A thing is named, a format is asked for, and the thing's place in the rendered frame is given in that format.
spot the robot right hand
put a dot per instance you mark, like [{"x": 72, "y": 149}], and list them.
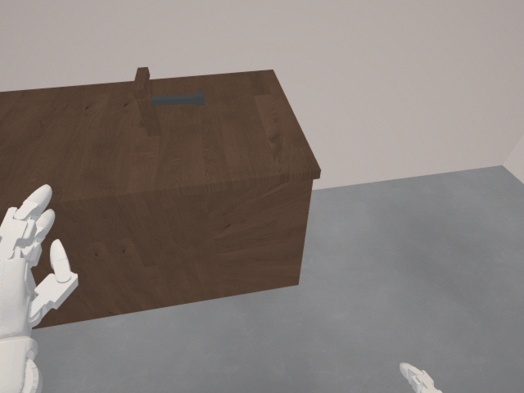
[{"x": 420, "y": 380}]

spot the tap lever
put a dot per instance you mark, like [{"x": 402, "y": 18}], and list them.
[{"x": 197, "y": 98}]

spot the robot left hand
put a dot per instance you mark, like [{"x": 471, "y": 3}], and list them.
[{"x": 21, "y": 234}]

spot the counter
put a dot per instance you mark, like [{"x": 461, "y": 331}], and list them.
[{"x": 167, "y": 205}]

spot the left robot forearm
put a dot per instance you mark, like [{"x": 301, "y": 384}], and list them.
[{"x": 18, "y": 372}]

